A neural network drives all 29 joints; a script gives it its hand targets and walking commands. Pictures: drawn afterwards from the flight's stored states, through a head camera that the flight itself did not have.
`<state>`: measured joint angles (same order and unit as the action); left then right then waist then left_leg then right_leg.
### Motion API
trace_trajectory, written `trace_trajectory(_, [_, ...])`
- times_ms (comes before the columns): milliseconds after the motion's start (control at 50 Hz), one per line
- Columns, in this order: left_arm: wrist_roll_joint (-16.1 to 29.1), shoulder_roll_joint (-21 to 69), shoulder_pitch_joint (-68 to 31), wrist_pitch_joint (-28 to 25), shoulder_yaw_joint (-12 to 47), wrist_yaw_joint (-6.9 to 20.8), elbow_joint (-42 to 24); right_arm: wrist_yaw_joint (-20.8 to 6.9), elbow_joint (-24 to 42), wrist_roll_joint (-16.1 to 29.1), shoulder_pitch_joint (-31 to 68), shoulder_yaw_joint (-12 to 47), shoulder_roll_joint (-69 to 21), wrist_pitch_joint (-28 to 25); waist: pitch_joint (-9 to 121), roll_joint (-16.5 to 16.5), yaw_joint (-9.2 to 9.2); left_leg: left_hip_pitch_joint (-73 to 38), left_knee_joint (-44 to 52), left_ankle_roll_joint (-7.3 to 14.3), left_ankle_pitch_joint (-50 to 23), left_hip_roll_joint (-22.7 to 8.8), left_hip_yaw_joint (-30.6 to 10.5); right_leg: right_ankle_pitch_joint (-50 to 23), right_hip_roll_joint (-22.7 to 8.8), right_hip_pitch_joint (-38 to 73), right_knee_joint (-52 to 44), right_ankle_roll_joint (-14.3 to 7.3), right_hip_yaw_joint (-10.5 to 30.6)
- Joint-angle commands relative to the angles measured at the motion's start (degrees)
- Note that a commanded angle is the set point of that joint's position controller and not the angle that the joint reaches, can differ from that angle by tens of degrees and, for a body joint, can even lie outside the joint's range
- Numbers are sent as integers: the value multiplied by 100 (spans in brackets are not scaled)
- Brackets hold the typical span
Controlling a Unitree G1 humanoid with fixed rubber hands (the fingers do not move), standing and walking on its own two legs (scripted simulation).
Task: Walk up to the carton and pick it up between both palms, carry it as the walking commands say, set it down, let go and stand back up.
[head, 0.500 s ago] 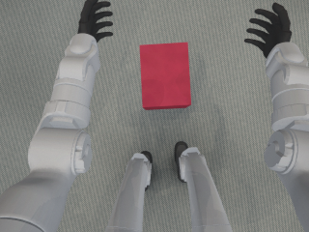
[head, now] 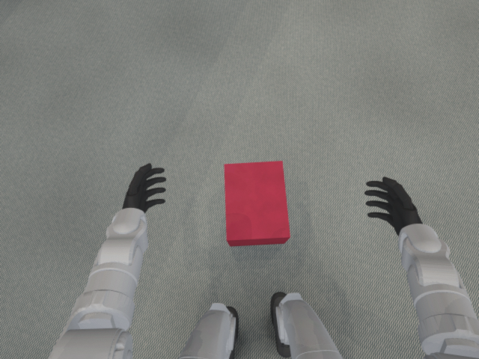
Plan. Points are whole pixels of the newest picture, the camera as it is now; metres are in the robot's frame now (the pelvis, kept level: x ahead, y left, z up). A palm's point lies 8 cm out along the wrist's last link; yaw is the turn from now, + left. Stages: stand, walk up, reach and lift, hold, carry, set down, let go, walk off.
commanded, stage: let go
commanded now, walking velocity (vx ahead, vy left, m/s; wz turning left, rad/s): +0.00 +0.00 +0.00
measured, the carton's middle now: (255, 205) +0.49 -0.03 -0.63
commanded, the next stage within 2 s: stand in 0.86 s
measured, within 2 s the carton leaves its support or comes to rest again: neither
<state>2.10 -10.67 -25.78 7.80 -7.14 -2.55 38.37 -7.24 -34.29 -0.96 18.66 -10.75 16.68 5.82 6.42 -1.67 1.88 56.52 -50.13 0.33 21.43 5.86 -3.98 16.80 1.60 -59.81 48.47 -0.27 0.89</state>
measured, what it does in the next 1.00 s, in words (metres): stands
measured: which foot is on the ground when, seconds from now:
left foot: down 0.00-1.00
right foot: down 0.00-1.00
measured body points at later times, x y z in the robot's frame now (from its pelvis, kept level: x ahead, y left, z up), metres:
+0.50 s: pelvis +0.01 +0.01 +0.05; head +0.02 +0.01 +0.50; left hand +0.21 +0.24 -0.02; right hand +0.18 -0.24 -0.02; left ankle +0.00 +0.10 -0.68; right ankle +0.04 -0.11 -0.68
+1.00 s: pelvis +0.02 +0.00 +0.05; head +0.03 -0.01 +0.50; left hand +0.21 +0.23 -0.03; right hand +0.16 -0.27 -0.04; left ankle +0.00 +0.10 -0.68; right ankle +0.04 -0.11 -0.68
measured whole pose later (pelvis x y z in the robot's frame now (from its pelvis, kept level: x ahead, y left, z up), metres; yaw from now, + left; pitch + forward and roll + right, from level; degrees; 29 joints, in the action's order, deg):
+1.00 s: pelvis +0.02 +0.00 +0.05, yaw -1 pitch -4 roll -1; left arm 1.2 -11.4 8.9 5.3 -3.9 0.3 31.0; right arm -0.7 -28.6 -0.3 -13.3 -4.9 14.9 6.6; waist -4.5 -1.9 1.9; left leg 9.7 -33.3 1.1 20.2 3.3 -4.0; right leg 15.5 2.8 -13.0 31.9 -0.3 1.0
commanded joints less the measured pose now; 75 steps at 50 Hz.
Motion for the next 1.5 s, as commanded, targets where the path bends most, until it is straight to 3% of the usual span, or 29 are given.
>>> trace_trajectory(0, [-372,15,1019,-356,307,138,-743,-18,593,374,-580,683,197,-250,2590,214,-89,-2083,1256,-194,-1868,-453,-21,-2021,-82,3510,-782,-10,242])
trace_trajectory(40, [-324,-65,1499,-423,338,194,-873,-1,796,391,-1107,856,46,-259,2380,414,-131,-2272,1452,-111,-1596,-458,-3,-1910,-69,4039,-960,3,219])
trace_trajectory(140, [-190,-205,2023,-633,399,289,-1812,80,1476,483,-1824,900,-34,-377,1964,367,-185,-3079,1835,-64,-1669,-529,-19,-1887,-55,4737,-1283,40,149])
trace_trajectory(300, [-264,-165,3477,-460,526,425,-1937,150,1912,232,-3017,949,76,-228,314,46,-106,-3590,2669,-111,-1196,-648,20,-1517,22,5704,-1903,50,13])
trace_trajectory(340, [-285,-211,3736,-395,556,444,-1941,153,1983,212,-3127,1014,113,-122,-101,46,-115,-3448,2943,-32,-1026,-699,15,-1538,80,6165,-2001,94,-7])
trace_trajectory(360, [-311,-281,3781,-362,543,439,-1944,136,1968,263,-3100,1069,93,-73,-356,-117,-183,-3333,3082,22,-837,-726,5,-1491,128,6378,-2008,117,-58])
trace_trajectory(440, [-334,-377,3403,-195,544,486,-1985,87,1904,204,-2777,1004,193,159,-1159,-254,-161,-2882,3516,85,293,-902,-25,-814,194,6727,-1989,129,-135])
trace_trajectory(480, [-314,-406,3419,-182,568,524,-2230,79,1927,222,-2955,980,218,214,-1138,-348,-118,-2859,3573,77,457,-971,-67,-805,194,7057,-1920,157,-112])
trace_trajectory(500, [-336,-447,3477,-164,518,538,-2257,82,1941,228,-2964,957,220,229,-1064,-427,-205,-2863,3540,63,356,-968,-68,-872,181,7226,-1900,183,-140])
trace_trajectory(560, [-326,-501,3557,-141,482,584,-2346,92,2247,201,-2831,876,296,247,-856,-295,-263,-2987,3466,68,232,-975,-74,-902,141,7357,-1886,211,-118])
trace_trajectory(600, [-318,-473,3691,-127,494,603,-2222,132,2173,190,-2985,910,249,271,-972,-210,-207,-2954,3413,98,168,-961,-62,-973,144,7363,-1879,202,-90])
trace_trajectory(620, [-331,-511,3675,-127,489,602,-2283,137,2176,207,-2931,868,234,268,-934,-335,-239,-2981,3382,81,41,-974,-75,-984,136,7334,-1857,205,-104])
trace_trajectory(680, [-336,-538,3741,-111,435,620,-2247,169,2119,197,-3063,907,190,313,-871,-136,-189,-3144,3238,115,-74,-869,-27,-1000,95,7293,-1920,179,-37])
trace_trajectory(720, [-332,-614,3760,-102,418,597,-2197,198,2080,192,-3015,898,181,377,-820,-187,-249,-3268,3167,128,-325,-839,-26,-1032,85,7187,-1912,174,-7])
trace_trajectory(840, [-364,-712,3784,-125,328,482,-1951,367,2054,107,-2916,819,172,554,-426,163,-306,-3893,2742,134,-670,-672,84,-906,-29,6654,-1985,111,112])
trace_trajectory(860, [-509,-1442,3429,-326,63,283,-938,683,1198,-146,-2747,440,912,145,-420,-129,-304,-3929,2379,-79,-21,-640,-226,-377,-333,5242,-1984,13,454])
trace_trajectory(880, [-591,-1471,3355,-408,58,216,-946,745,1127,-219,-3011,440,898,10,-570,-97,-169,-4028,2488,-30,520,-685,-366,363,-304,4736,-2121,-37,503])
trace_trajectory(920, [-640,-1393,3244,-512,77,188,-890,808,974,-312,-3036,413,906,-158,-922,-127,-145,-3767,2734,33,1205,-786,-607,987,-279,4284,-2180,-79,576])
trace_trajectory(980, [-646,-1362,3254,-610,74,202,-802,793,799,-338,-2907,368,1050,-312,-1161,-250,-197,-3368,3043,160,1739,-927,-973,1007,-221,4404,-1992,-47,501])
trace_trajectory(1000, [-620,-1254,3341,-629,105,224,-754,794,734,-337,-2877,365,1042,-351,-1126,-389,-203,-3369,3126,178,1635,-943,-1025,704,-170,4557,-1875,-23,412])
trace_trajectory(1040, [-596,-1309,3334,-677,92,221,-650,793,637,-273,-2775,360,1076,-441,-886,-248,-258,-3676,3065,168,835,-1055,-1106,-30,-234,4779,-1889,-46,396])
trace_trajectory(1080, [-567,-1380,3264,-705,80,200,-604,813,515,-233,-2902,365,1083,-511,-695,-113,-171,-3979,2897,99,-177,-1068,-1077,-602,-278,4859,-1901,-70,464])
trace_trajectory(1220, [-470,-1323,3242,-771,145,118,-394,900,120,-125,-3063,432,1022,-567,89,-146,-96,-4898,2204,-106,-3456,-1016,-627,-2440,-396,5248,-1661,-164,441])
trace_trajectory(1240, [-479,-1338,3272,-748,129,98,-359,918,62,-143,-3046,423,1026,-574,166,42,-142,-5003,2137,-150,-3645,-1019,-604,-2570,-388,5249,-1626,-180,424])
trace_trajectory(1380, [-481,-1288,3456,-741,100,36,-223,1002,-127,-166,-3141,394,1094,-608,118,-99,-197,-4893,2056,-214,-4405,-995,-481,-2897,-440,5453,-1622,-278,486])
trace_trajectory(1400, [-486,-1327,3397,-745,83,38,-250,994,-135,-163,-3043,379,1127,-605,139,-155,-222,-4877,2049,-184,-4200,-944,-437,-2864,-448,5420,-1636,-300,511])
trace_trajectory(1440, [-497,-1342,3290,-727,83,26,-265,983,-148,-164,-3055,406,1026,-621,100,105,-159,-4844,2164,-168,-3752,-983,-515,-2603,-440,5376,-1685,-275,491])
trace_trajectory(1460, [-500,-1324,3341,-731,94,26,-237,980,-159,-159,-3066,423,1017,-627,41,-66,-197,-4779,2178,-169,-3876,-967,-513,-2532,-438,5386,-1683,-306,506])
trace_trajectory(1480, [-486,-1379,3434,-746,53,19,-212,977,-184,-160,-3014,432,983,-638,91,17,-236,-4813,2208,-95,-3530,-944,-495,-2456,-455,5381,-1716,-294,526])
